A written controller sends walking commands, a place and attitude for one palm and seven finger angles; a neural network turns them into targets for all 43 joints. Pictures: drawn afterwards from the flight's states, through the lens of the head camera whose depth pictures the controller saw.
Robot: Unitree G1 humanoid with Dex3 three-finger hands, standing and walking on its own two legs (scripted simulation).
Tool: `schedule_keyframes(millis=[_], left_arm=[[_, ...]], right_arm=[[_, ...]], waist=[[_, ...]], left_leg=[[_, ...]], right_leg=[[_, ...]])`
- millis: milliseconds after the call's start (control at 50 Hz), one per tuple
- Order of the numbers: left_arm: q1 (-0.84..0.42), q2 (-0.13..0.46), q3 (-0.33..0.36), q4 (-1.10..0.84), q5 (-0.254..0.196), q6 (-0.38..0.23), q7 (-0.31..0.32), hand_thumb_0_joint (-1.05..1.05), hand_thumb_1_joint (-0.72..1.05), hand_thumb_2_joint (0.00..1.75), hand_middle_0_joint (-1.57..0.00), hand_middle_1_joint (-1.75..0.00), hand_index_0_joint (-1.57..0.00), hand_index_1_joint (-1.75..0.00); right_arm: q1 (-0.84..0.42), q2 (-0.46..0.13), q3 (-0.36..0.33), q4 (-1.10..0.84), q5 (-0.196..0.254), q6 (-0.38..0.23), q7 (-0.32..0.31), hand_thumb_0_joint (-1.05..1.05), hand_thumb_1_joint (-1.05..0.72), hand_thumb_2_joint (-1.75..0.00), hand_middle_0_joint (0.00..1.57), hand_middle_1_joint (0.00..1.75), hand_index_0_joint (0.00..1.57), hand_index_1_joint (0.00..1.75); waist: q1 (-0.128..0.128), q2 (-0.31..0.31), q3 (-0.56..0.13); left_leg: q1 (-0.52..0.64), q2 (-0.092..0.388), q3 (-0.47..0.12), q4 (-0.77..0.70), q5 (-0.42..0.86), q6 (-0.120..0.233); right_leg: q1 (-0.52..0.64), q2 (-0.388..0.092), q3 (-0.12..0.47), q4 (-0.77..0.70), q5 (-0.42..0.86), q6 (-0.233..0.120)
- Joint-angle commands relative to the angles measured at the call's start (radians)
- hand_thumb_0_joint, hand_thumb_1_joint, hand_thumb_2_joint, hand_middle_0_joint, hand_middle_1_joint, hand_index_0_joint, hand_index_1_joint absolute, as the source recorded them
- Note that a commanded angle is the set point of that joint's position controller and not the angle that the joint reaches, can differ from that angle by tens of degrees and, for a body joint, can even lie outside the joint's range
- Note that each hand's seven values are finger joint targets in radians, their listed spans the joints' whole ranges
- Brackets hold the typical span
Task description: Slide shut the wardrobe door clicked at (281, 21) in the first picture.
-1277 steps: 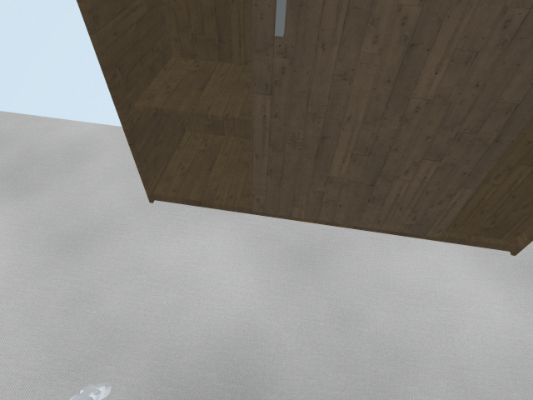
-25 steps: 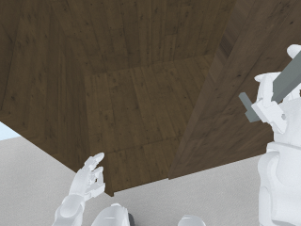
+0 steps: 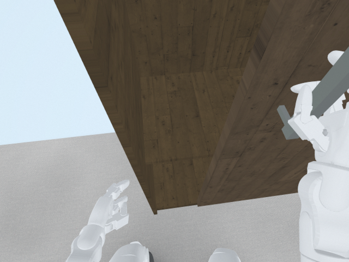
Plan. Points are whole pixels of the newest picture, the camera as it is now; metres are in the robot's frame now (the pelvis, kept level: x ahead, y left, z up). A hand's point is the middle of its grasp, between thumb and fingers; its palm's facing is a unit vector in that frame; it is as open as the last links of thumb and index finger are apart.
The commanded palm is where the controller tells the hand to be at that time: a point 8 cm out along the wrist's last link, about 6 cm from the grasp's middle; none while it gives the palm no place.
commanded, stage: step sideways, sliding the door along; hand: right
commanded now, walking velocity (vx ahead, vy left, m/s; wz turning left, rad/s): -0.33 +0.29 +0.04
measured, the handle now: (321, 78) +0.33 -0.24 +0.24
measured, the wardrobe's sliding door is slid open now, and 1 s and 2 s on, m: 0.22 0.01 0.00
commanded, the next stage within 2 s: none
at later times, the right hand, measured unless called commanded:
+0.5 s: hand (224, 124) +0.28 -0.09 +0.21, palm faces +0.39 +0.92 -0.01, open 7.4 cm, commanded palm +0.25 -0.07 +0.21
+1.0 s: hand (159, 135) +0.27 +0.00 +0.21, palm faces +0.29 +0.96 -0.04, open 7.4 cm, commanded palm +0.24 -0.01 +0.22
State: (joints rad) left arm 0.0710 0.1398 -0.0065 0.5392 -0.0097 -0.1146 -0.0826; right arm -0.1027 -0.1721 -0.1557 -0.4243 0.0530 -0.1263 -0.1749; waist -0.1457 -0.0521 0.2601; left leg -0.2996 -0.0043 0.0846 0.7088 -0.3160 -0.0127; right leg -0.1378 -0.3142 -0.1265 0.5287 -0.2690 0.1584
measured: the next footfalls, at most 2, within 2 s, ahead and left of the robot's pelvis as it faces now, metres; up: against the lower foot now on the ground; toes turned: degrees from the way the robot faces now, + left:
left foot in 0.04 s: +0.07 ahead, +0.14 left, +0.00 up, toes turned +5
right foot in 0.20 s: -0.01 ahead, -0.09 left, +0.00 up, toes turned +0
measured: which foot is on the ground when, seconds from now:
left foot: up 0.00-0.02, down 0.04-0.20, up 0.22-0.40, down 0.42-1.00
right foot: down 0.00-0.06, up 0.08-0.18, down 0.20-0.74, up 0.76-0.82, down 0.84-1.00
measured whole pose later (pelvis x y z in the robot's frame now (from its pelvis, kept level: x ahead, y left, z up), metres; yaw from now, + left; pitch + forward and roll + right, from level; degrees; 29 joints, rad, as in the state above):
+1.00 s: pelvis -0.11 +0.19 +0.00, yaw +3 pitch -3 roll +0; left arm 0.11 0.21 0.01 0.61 -0.05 -0.02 0.01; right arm -0.39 -0.26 -0.22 0.00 0.12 -0.02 -0.17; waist -0.04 -0.02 0.14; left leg -0.22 -0.09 0.14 0.47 -0.21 0.12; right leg -0.21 -0.18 -0.01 0.51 -0.23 0.08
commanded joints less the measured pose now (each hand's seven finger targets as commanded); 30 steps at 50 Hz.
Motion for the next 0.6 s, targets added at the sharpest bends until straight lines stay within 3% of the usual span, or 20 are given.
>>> schedule_keyframes(millis=[0, 20, 40, 60, 80, 120, 140, 160, 180, 200, 220, 240, 300, 400, 420, 440, 460, 480, 520, 580], left_arm=[[-0.073, 0.123, 0.058, -0.141, -0.040, -0.053, 0.020, 0.00, 0.90, 0.90, -0.20, -0.30, -0.20, -0.30], [-0.074, 0.108, 0.052, -0.141, -0.038, -0.052, 0.028, 0.00, 0.90, 0.90, -0.20, -0.30, -0.20, -0.30], [-0.072, 0.109, 0.055, -0.130, -0.047, -0.050, 0.040, 0.00, 0.90, 0.90, -0.20, -0.30, -0.20, -0.30], [-0.057, 0.120, 0.079, -0.120, -0.045, -0.051, 0.041, 0.00, 0.90, 0.90, -0.20, -0.30, -0.20, -0.30], [-0.061, 0.109, 0.068, -0.118, -0.042, -0.050, 0.046, 0.00, 0.90, 0.90, -0.20, -0.30, -0.20, -0.30], [-0.052, 0.096, 0.048, -0.079, -0.029, -0.039, 0.059, 0.00, 0.90, 0.90, -0.20, -0.30, -0.20, -0.30], [-0.056, 0.102, 0.050, -0.067, -0.034, -0.028, 0.064, 0.00, 0.90, 0.90, -0.20, -0.30, -0.20, -0.30], [-0.052, 0.133, 0.074, -0.090, -0.035, -0.021, 0.069, 0.00, 0.90, 0.90, -0.20, -0.30, -0.20, -0.30], [-0.062, 0.181, 0.102, -0.119, -0.025, -0.018, 0.063, 0.00, 0.90, 0.90, -0.20, -0.30, -0.20, -0.30], [-0.052, 0.181, 0.104, -0.104, -0.017, -0.010, 0.042, 0.00, 0.90, 0.90, -0.20, -0.30, -0.20, -0.30], [-0.085, 0.175, 0.102, -0.117, -0.004, -0.007, 0.042, 0.00, 0.90, 0.90, -0.20, -0.30, -0.20, -0.30], [-0.087, 0.168, 0.100, -0.107, -0.004, -0.002, 0.043, 0.00, 0.90, 0.90, -0.20, -0.30, -0.20, -0.30], [-0.024, 0.196, 0.101, -0.099, -0.026, 0.001, 0.028, 0.00, 0.90, 0.90, -0.20, -0.30, -0.20, -0.30], [-0.021, 0.179, 0.072, -0.105, -0.051, -0.002, 0.046, 0.00, 0.90, 0.90, -0.20, -0.30, -0.20, -0.30], [-0.026, 0.152, 0.062, -0.107, -0.055, -0.003, 0.051, 0.00, 0.90, 0.90, -0.20, -0.30, -0.20, -0.30], [-0.002, 0.157, 0.076, -0.088, -0.068, -0.002, 0.061, 0.00, 0.90, 0.90, -0.20, -0.30, -0.20, -0.30], [-0.026, 0.172, 0.087, -0.064, -0.056, -0.002, 0.072, 0.00, 0.90, 0.90, -0.20, -0.30, -0.20, -0.30], [-0.030, 0.162, 0.070, -0.051, -0.049, 0.003, 0.078, 0.00, 0.90, 0.90, -0.20, -0.30, -0.20, -0.30], [-0.036, 0.148, 0.047, -0.031, -0.030, 0.007, 0.094, 0.00, 0.90, 0.90, -0.20, -0.30, -0.20, -0.30], [-0.050, 0.199, 0.063, -0.057, -0.013, 0.023, 0.097, 0.00, 0.90, 0.90, -0.20, -0.30, -0.20, -0.30]], right_arm=[[-0.399, -0.122, 0.144, -0.310, -0.039, -0.135, 0.105, 0.00, -0.90, -0.90, 0.45, 1.40, 0.45, 1.40], [-0.416, -0.152, 0.136, -0.311, -0.035, -0.132, 0.098, 0.00, -0.90, -0.90, 0.45, 1.40, 0.45, 1.40], [-0.409, -0.155, 0.154, -0.349, -0.024, -0.125, 0.085, 0.00, -0.90, -0.90, 0.45, 1.40, 0.45, 1.40], [-0.332, -0.135, 0.141, -0.272, -0.010, -0.107, 0.079, 0.00, -0.90, -0.90, 0.45, 1.40, 0.45, 1.40], [-0.348, -0.138, 0.135, -0.341, -0.009, -0.105, 0.072, 0.00, -0.90, -0.90, 0.45, 1.40, 0.45, 1.40], [-0.380, -0.146, 0.106, -0.386, 0.001, -0.106, 0.057, 0.00, -0.90, -0.90, 0.45, 1.40, 0.45, 1.40], [-0.402, -0.138, 0.128, -0.391, 0.011, -0.106, 0.053, 0.00, -0.90, -0.90, 0.45, 1.40, 0.45, 1.40], [-0.415, -0.163, 0.100, -0.358, 0.016, -0.107, 0.056, 0.00, -0.90, -0.90, 0.45, 1.40, 0.45, 1.40], [-0.420, -0.144, 0.102, -0.337, 0.021, -0.107, 0.066, 0.00, -0.90, -0.90, 0.45, 1.40, 0.45, 1.40], [-0.430, -0.124, 0.104, -0.244, 0.005, -0.103, 0.084, 0.00, -0.90, -0.90, 0.45, 1.40, 0.45, 1.40], [-0.535, -0.126, 0.103, -0.297, -0.009, -0.109, 0.087, 0.00, -0.90, -0.90, 0.45, 1.40, 0.45, 1.40], [-0.539, -0.112, 0.112, -0.258, -0.002, -0.105, 0.082, 0.00, -0.90, -0.90, 0.45, 1.40, 0.45, 1.40], [-0.541, -0.091, 0.136, -0.116, -0.014, -0.075, 0.084, 0.00, -0.90, -0.90, 0.45, 1.40, 0.45, 1.40], [-0.642, -0.133, 0.128, -0.040, -0.016, -0.072, 0.096, 0.00, -0.90, -0.90, 0.45, 1.40, 0.45, 1.40], [-0.677, -0.137, 0.135, -0.050, -0.016, -0.074, 0.094, 0.00, -0.90, -0.90, 0.45, 1.40, 0.45, 1.40], [-0.676, -0.122, 0.170, -0.032, 0.000, -0.058, 0.090, 0.00, -0.90, -0.90, 0.45, 1.40, 0.45, 1.40], [-0.664, -0.192, 0.092, 0.053, 0.001, -0.042, 0.079, 0.00, -0.90, -0.90, 0.45, 1.40, 0.45, 1.40], [-0.691, -0.160, 0.125, 0.039, 0.008, -0.043, 0.079, 0.00, -0.90, -0.90, 0.45, 1.40, 0.45, 1.40], [-0.728, -0.160, 0.114, -0.019, 0.019, -0.054, 0.070, 0.00, -0.90, -0.90, 0.45, 1.40, 0.45, 1.40], [-0.720, -0.146, 0.120, -0.012, 0.038, -0.055, 0.081, 0.00, -0.90, -0.90, 0.45, 1.40, 0.45, 1.40]], waist=[[0.154, -0.064, -0.449], [0.168, 0.060, -0.440], [0.170, 0.172, -0.496], [0.148, 0.291, -0.559], [0.150, 0.286, -0.568], [0.173, 0.171, -0.600], [0.188, 0.114, -0.614], [0.183, 0.054, -0.621], [0.153, -0.155, -0.613], [0.149, -0.181, -0.612], [0.153, -0.298, -0.527], [0.153, -0.331, -0.467], [0.152, -0.254, -0.465], [0.165, -0.160, -0.470], [0.176, -0.092, -0.482], [0.185, 0.118, -0.526], [0.180, 0.249, -0.526], [0.177, 0.197, -0.515], [0.189, 0.072, -0.511], [0.159, -0.225, -0.541]], left_leg=[[0.170, 0.047, 0.008, -0.276, 0.529, -0.008], [0.190, 0.143, -0.088, -0.307, 0.839, 0.014], [0.274, 0.260, -0.281, -0.265, 1.118, 0.102], [0.259, 0.298, -0.361, -0.246, 1.131, 0.151], [0.270, 0.308, -0.336, -0.226, 1.076, 0.161], [0.290, 0.254, -0.266, -0.176, 0.942, 0.134], [0.241, 0.215, -0.186, -0.103, 0.841, 0.099], [0.127, 0.137, -0.119, -0.022, 0.613, 0.039], [-0.012, 0.046, -0.071, 0.107, 0.197, -0.010], [-0.024, 0.011, -0.089, 0.243, -0.187, -0.001], [-0.053, 0.015, -0.109, 0.311, -0.206, -0.002], [-0.082, 0.027, -0.129, 0.286, -0.175, 0.003], [0.014, 0.019, -0.046, 0.042, -0.067, 0.010], [0.178, 0.025, 0.010, -0.331, 0.242, -0.010], [0.189, 0.071, -0.021, -0.370, 0.393, -0.003], [0.231, 0.134, -0.125, -0.354, 0.525, 0.050], [0.180, 0.191, -0.235, -0.335, 0.550, 0.105], [0.163, 0.216, -0.232, -0.326, 0.471, 0.126], [0.108, 0.168, -0.158, -0.277, 0.282, 0.092], [0.019, 0.005, -0.034, -0.088, 0.028, 0.003]], right_leg=[[0.143, 0.011, -0.034, 0.183, 0.531, -0.232], [0.056, 0.085, -0.047, 0.233, 0.276, -0.141], [-0.078, 0.164, -0.002, 0.303, -0.111, -0.109], [-0.129, 0.234, 0.076, 0.415, -0.305, -0.117], [-0.166, 0.239, 0.134, 0.413, -0.350, -0.129], [-0.103, 0.226, 0.096, 0.136, -0.226, -0.131], [0.030, 0.191, 0.061, -0.061, 0.005, -0.136], [0.156, 0.083, 0.131, -0.135, 0.313, -0.176], [0.216, -0.152, 0.322, -0.158, 0.696, -0.286], [0.173, -0.216, 0.321, -0.213, 0.619, -0.337], [0.071, -0.222, 0.344, -0.219, 0.527, -0.360], [0.094, -0.208, 0.304, -0.170, 0.613, -0.364], [0.148, -0.116, 0.138, -0.061, 0.635, -0.263], [0.101, 0.024, 0.091, 0.058, 0.379, -0.192], [0.088, 0.078, 0.058, 0.114, 0.305, -0.206], [0.044, 0.160, 0.057, 0.195, 0.183, -0.179], [-0.016, 0.209, 0.080, 0.257, -0.019, -0.147], [-0.053, 0.224, 0.114, 0.254, -0.147, -0.158], [0.023, 0.204, 0.103, 0.024, -0.043, -0.179], [0.169, -0.081, 0.362, -0.169, 0.433, -0.293]])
